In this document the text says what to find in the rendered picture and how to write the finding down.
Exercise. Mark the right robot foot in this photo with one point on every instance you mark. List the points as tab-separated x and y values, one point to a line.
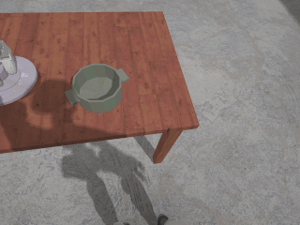
162	220

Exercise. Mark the robot left hand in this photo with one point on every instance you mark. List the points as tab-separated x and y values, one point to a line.
7	59

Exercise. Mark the lid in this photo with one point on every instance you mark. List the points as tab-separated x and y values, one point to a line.
17	85

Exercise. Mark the pot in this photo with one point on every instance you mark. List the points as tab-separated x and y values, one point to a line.
97	87

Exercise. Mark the table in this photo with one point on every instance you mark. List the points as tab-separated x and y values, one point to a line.
154	100

